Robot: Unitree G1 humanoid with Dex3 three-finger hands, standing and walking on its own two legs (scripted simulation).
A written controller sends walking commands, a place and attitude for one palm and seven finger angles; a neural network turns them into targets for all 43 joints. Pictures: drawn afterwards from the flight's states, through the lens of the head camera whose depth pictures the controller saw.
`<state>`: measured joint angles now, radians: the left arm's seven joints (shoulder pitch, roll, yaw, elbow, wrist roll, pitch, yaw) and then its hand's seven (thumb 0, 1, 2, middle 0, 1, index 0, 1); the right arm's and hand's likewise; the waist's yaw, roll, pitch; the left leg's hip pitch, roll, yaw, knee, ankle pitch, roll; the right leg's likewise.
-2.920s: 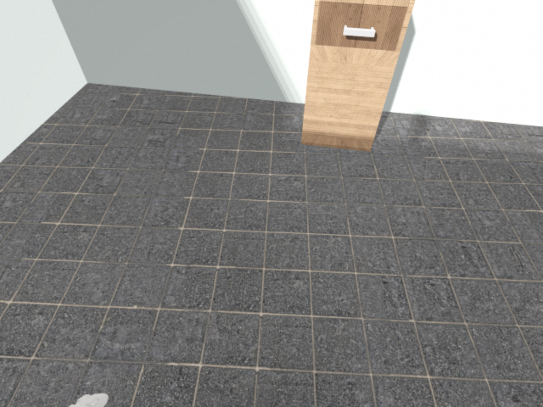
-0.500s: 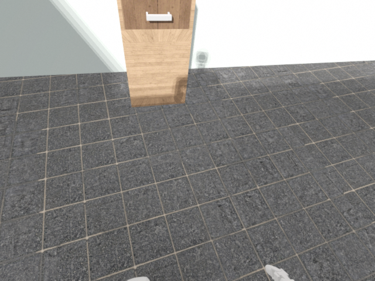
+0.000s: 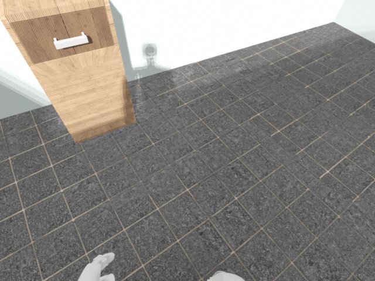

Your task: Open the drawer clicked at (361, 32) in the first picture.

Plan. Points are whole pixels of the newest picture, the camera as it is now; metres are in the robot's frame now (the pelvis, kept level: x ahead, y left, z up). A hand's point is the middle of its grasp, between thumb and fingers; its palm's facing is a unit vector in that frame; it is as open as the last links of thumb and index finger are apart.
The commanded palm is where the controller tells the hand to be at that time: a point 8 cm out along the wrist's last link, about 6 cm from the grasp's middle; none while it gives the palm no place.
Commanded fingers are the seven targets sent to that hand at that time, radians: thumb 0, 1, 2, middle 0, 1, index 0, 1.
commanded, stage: walk to a spot facing it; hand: left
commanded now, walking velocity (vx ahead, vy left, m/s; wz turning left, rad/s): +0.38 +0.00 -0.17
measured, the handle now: (70, 39) +1.05 +0.51 -0.06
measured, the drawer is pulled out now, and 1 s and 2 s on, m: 0.00 0.00 0.00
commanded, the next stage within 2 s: turn to face it in 0.66 s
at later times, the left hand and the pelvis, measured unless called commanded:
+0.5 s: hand (97, 236) +0.25 +0.23 -0.15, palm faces -0.07 -0.98 -0.16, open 7.4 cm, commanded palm none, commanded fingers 0.00 0.90 0.90 -0.20 -0.30 -0.20 -0.30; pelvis +0.22 +0.05 +0.03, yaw -9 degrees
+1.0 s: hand (157, 143) +0.54 +0.10 -0.14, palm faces -0.22 -0.95 -0.20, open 7.2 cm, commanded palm none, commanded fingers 0.00 0.90 0.90 -0.20 -0.30 -0.20 -0.30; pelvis +0.39 -0.04 +0.01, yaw -13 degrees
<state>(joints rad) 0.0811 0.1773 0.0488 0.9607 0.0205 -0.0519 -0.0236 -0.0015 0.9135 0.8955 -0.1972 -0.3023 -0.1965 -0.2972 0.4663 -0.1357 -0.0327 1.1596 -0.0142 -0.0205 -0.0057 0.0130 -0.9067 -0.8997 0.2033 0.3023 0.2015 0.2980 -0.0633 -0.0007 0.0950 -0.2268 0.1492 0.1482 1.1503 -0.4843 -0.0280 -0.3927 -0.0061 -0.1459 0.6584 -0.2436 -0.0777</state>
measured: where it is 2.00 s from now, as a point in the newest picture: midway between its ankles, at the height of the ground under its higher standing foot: (199, 235)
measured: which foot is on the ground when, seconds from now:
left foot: up 0.00-0.28, down 0.30-0.76, up 0.78-1.00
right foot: down 0.00-0.30, up 0.32-0.74, down 0.76-1.00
